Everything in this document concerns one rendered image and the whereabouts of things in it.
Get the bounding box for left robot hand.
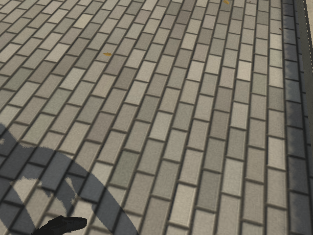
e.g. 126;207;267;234
31;215;87;235

